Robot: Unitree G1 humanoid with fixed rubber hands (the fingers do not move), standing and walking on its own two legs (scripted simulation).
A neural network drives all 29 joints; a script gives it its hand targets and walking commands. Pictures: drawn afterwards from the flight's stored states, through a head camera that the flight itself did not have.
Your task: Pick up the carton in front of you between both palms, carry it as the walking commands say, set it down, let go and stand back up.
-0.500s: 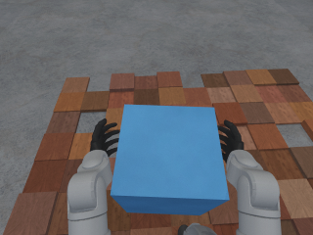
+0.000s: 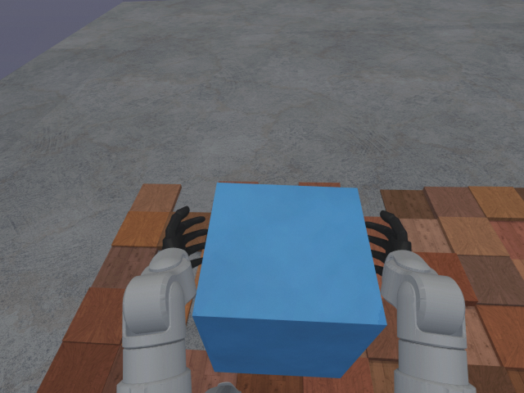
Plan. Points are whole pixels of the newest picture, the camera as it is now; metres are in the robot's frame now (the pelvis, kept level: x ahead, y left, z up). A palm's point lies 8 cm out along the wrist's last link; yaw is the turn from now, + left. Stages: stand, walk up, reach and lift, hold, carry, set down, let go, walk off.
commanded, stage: carry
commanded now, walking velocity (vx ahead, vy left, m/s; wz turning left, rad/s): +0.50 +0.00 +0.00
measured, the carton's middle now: (281, 285) +0.27 +0.01 +0.03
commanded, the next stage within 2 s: none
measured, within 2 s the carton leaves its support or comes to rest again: neither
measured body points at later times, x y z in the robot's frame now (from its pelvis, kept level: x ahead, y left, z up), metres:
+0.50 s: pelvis +0.25 +0.05 -0.01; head +0.31 +0.06 +0.43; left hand +0.61 +0.18 +0.07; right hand +0.58 -0.13 +0.07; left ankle +0.25 +0.11 -0.75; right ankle +0.35 -0.06 -0.74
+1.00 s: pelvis +0.34 +0.09 -0.01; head +0.35 +0.10 +0.44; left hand +0.68 +0.25 +0.08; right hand +0.67 -0.07 +0.08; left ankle +0.27 +0.13 -0.75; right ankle +0.36 -0.05 -0.74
